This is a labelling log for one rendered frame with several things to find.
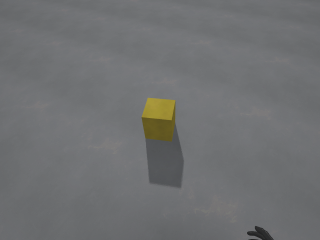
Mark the right robot hand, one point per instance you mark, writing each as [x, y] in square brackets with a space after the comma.
[260, 233]

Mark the carton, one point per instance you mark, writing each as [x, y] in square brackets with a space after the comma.
[158, 119]

